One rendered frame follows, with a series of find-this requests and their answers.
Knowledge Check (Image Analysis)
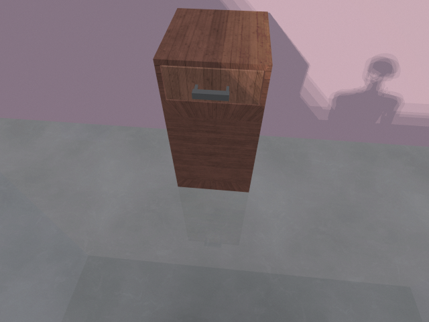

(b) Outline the drawer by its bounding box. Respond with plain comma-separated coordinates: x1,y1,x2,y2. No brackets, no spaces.
162,65,264,105

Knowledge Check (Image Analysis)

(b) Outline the handle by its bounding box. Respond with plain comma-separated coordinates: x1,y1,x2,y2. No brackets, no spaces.
192,85,229,101

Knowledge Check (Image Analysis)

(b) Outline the cabinet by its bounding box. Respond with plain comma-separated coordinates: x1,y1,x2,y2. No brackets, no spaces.
153,8,273,193

